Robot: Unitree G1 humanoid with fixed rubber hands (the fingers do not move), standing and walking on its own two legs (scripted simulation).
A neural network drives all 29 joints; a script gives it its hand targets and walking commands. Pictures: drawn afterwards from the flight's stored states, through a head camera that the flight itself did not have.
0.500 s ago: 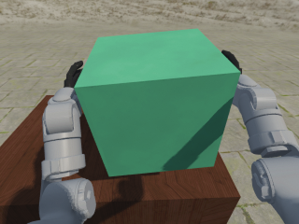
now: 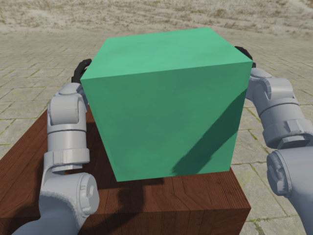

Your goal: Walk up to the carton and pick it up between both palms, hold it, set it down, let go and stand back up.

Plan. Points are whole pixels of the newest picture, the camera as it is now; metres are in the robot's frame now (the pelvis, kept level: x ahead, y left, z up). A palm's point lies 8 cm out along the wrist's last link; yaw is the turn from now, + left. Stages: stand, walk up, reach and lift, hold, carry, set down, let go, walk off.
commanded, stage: hold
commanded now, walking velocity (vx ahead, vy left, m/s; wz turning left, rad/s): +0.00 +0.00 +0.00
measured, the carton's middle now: (164, 101) +0.41 +0.00 +0.24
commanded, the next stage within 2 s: none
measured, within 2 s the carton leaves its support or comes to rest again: neither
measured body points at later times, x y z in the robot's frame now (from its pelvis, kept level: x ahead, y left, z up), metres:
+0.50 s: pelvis +0.01 +0.00 +0.00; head -0.09 +0.02 +0.44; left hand +0.37 +0.21 +0.28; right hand +0.39 -0.18 +0.31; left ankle +0.03 +0.14 -0.75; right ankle -0.01 -0.12 -0.75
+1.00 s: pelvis +0.00 +0.00 +0.00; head -0.10 +0.02 +0.44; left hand +0.36 +0.21 +0.30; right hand +0.38 -0.18 +0.32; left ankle +0.03 +0.14 -0.75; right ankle -0.01 -0.12 -0.75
